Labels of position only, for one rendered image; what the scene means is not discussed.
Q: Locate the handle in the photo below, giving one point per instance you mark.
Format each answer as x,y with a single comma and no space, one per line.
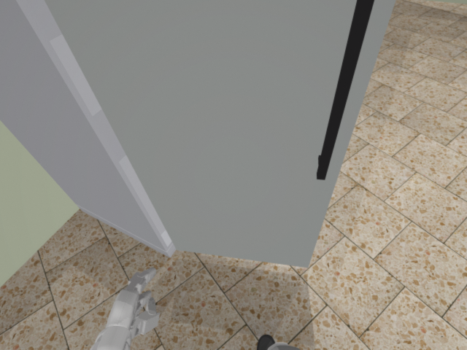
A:
354,43

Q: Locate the right robot foot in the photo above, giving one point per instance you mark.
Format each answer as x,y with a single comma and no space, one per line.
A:
265,342

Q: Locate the fridge door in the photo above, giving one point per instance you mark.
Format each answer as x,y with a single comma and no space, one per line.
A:
222,108

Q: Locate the robot left hand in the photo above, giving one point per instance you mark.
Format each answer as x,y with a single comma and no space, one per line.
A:
126,309

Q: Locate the left robot forearm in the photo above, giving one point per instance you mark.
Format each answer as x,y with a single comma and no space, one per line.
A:
113,338

